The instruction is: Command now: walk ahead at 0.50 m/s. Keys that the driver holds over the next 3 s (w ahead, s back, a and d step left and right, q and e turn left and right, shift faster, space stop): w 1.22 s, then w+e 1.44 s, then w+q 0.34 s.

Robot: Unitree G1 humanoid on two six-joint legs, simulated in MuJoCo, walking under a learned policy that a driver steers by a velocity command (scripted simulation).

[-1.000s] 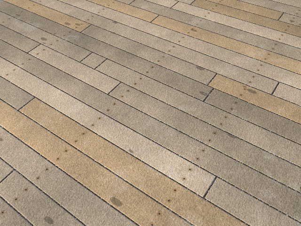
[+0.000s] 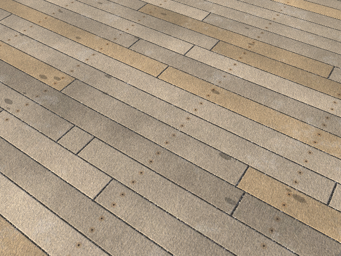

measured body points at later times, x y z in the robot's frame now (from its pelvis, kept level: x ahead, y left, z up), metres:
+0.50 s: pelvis +0.27 +0.06 +0.00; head +0.29 +0.07 +0.45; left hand +0.32 +0.31 -0.15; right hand +0.30 -0.20 -0.14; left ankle +0.29 +0.12 -0.75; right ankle +0.26 -0.09 -0.66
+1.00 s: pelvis +0.55 +0.01 -0.01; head +0.57 +0.00 +0.44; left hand +0.63 +0.26 -0.14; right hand +0.55 -0.24 -0.16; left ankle +0.46 +0.14 -0.65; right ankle +0.59 -0.05 -0.75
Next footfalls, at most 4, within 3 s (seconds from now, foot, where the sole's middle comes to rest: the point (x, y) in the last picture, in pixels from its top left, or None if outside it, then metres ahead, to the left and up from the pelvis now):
0.30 left None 0.33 0.12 -0.78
0.86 right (197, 222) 0.63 -0.05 -0.78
1.40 left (154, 162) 0.93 0.13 -0.78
1.96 right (204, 126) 1.15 -0.11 -0.78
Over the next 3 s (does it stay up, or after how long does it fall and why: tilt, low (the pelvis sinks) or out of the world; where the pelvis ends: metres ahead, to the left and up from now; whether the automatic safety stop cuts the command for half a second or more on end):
stays up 1.48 -0.31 -0.02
